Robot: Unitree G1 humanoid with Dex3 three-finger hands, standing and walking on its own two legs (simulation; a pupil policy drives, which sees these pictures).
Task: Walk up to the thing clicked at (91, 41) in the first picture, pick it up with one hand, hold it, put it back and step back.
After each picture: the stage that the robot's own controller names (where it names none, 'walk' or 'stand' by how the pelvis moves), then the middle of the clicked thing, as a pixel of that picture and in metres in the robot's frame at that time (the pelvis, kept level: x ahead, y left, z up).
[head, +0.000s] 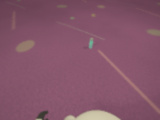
stand; (91, 43) +1.63 -0.06 -0.66
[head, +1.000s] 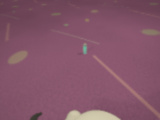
walk; (85, 48) +1.50 +0.16 -0.64
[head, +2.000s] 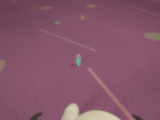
walk; (78, 60) +0.99 +0.22 -0.64
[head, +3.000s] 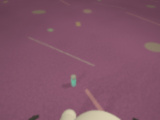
walk; (73, 80) +0.61 +0.17 -0.63
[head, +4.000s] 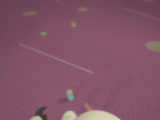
stand; (70, 95) +0.38 +0.20 -0.63
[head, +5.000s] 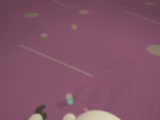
stand; (69, 99) +0.34 +0.20 -0.64
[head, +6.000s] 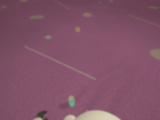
stand; (71, 101) +0.34 +0.17 -0.66
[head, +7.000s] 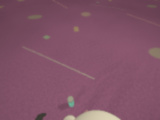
stand; (71, 101) +0.33 +0.18 -0.66
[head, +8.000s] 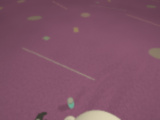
stand; (71, 103) +0.32 +0.18 -0.66
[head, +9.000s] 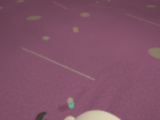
go down; (70, 103) +0.32 +0.18 -0.66
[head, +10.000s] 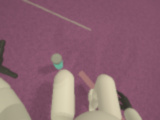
go down; (58, 62) +0.40 +0.23 -0.24
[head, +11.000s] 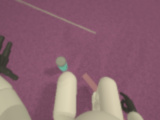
close in; (62, 65) +0.39 +0.23 -0.26
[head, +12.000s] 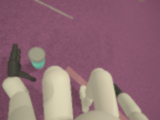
close in; (38, 60) +0.36 +0.27 -0.15
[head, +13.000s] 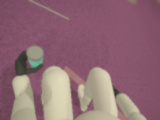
close; (36, 60) +0.37 +0.28 -0.15
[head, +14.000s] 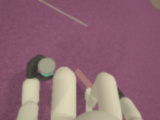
lift; (47, 69) +0.29 +0.27 -0.10
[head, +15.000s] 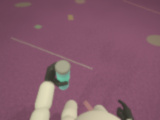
lift; (63, 77) +0.30 +0.16 +0.05
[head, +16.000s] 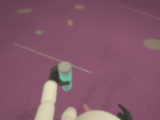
hold; (66, 77) +0.31 +0.15 +0.02
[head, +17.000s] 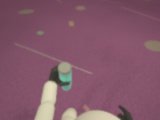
hold; (65, 78) +0.31 +0.15 +0.02
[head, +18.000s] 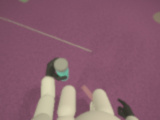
crouch; (62, 71) +0.35 +0.17 -0.05
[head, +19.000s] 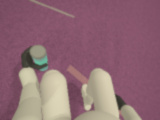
lower; (41, 60) +0.39 +0.25 -0.15
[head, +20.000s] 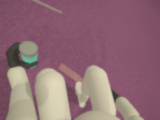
lower; (30, 57) +0.39 +0.27 -0.16
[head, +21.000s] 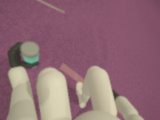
lower; (31, 57) +0.38 +0.28 -0.16
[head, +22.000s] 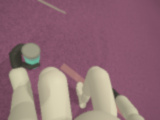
lower; (32, 58) +0.37 +0.28 -0.16
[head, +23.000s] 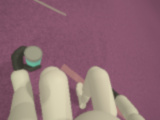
rest; (33, 60) +0.36 +0.27 -0.16
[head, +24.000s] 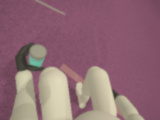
open; (36, 60) +0.37 +0.26 -0.16
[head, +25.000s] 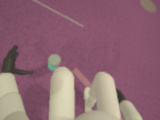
stand; (53, 63) +0.36 +0.24 -0.19
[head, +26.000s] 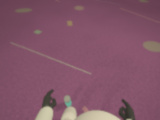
stand; (68, 101) +0.31 +0.17 -0.57
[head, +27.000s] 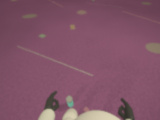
stand; (70, 101) +0.33 +0.18 -0.60
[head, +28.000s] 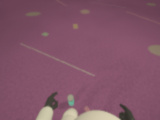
stand; (71, 100) +0.33 +0.17 -0.61
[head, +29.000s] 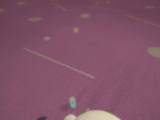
walk; (72, 102) +0.34 +0.16 -0.66
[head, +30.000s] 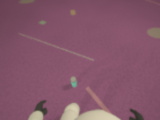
walk; (73, 82) +0.47 +0.17 -0.63
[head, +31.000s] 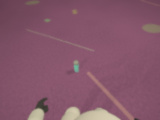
walk; (76, 66) +0.76 +0.18 -0.63
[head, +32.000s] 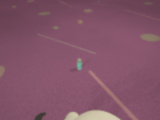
stand; (79, 64) +0.96 +0.19 -0.64
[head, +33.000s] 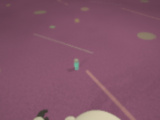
stand; (76, 64) +0.95 +0.20 -0.66
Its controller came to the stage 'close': yes
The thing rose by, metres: 0.67
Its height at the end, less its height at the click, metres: +0.00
